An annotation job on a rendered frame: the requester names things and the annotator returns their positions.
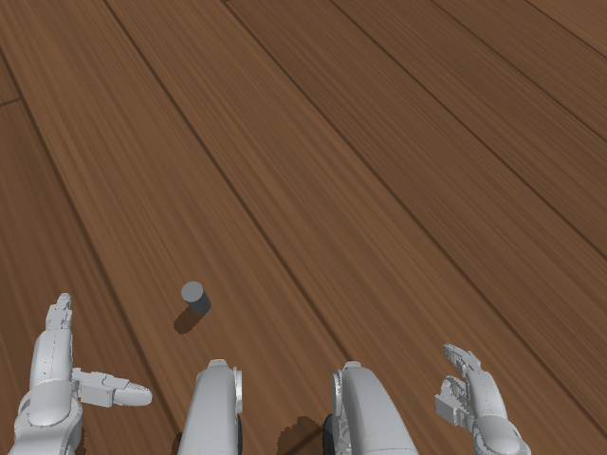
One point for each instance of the right robot arm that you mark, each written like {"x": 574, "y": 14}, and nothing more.
{"x": 495, "y": 435}

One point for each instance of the right robot hand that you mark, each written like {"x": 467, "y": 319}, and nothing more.
{"x": 461, "y": 403}

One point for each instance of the left robot hand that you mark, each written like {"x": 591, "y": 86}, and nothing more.
{"x": 52, "y": 360}

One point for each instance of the left robot arm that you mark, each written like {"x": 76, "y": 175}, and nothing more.
{"x": 49, "y": 420}

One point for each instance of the can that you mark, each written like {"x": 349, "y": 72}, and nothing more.
{"x": 195, "y": 296}

